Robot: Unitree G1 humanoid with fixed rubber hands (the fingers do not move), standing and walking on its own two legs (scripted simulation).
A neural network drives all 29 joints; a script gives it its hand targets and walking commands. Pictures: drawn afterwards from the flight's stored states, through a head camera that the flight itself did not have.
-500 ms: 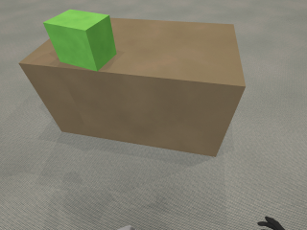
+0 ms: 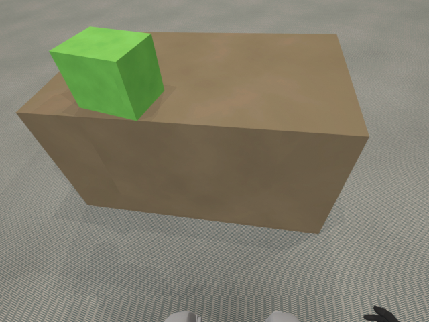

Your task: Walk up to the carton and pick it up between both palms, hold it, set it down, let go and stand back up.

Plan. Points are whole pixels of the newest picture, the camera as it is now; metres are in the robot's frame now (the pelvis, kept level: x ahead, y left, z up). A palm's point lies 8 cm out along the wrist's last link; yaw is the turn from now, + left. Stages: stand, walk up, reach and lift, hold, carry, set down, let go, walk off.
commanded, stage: walk up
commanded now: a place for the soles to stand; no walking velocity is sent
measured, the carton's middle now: (113, 72) +0.90 +0.33 +0.02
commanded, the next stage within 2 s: none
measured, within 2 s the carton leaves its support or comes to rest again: neither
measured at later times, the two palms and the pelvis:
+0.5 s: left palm (13, 318) +0.19 +0.41 -0.09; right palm out of the picture +0.15 -0.22 -0.12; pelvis +0.10 +0.10 -0.01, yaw -2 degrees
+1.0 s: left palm out of the picture +0.27 +0.54 -0.09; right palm (272, 287) +0.23 -0.10 -0.12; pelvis +0.18 +0.22 +0.00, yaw -4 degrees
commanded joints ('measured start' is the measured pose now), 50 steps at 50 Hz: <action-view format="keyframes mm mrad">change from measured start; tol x32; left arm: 1 0 484 135 -103 36 -19 42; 21 -74 271 56 -80 -16 3 32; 24 407 377 122 17 17 -5 64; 28 8 469 144 -107 26 7 85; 50 -84 316 83 -14 15 31 40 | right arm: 1 -95 -256 -79 -110 -51 -13 22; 7 291 -311 -130 19 -54 -52 13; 27 -216 -293 -63 -171 -55 -12 -16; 40 311 -331 -121 16 -49 -44 -8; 50 124 -249 -72 -52 -38 -76 -55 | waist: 1 23 -258 -75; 6 -119 -198 -136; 8 -242 361 -11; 25 135 -378 -432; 37 -21 -250 -61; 40 -238 378 -63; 50 -100 -98 -100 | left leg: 1 -245 76 -131 -79 -30 -60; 7 377 56 -250 -633 -144 -64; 9 299 259 -838 -1131 -230 -53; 13 417 200 -417 -771 491 -86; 23 63 78 -75 -250 1020 -36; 25 -486 -82 -62 181 -110 -125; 27 -477 47 -203 256 -79 -98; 38 170 54 -119 -358 84 -68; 41 211 234 -832 -1149 -450 -22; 50 346 190 -393 -742 382 -39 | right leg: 1 24 -324 588 -496 -330 -267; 5 -85 -344 572 -325 -187 -286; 10 -612 75 183 619 -168 -59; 20 -363 -45 -3 65 -69 -42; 23 241 20 -62 -314 212 -102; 25 687 -396 781 -442 183 -301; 27 215 -500 985 -652 -503 -404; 37 -126 -318 564 -322 -235 -271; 41 -584 124 117 618 -252 -69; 50 -494 -43 70 342 -1 -37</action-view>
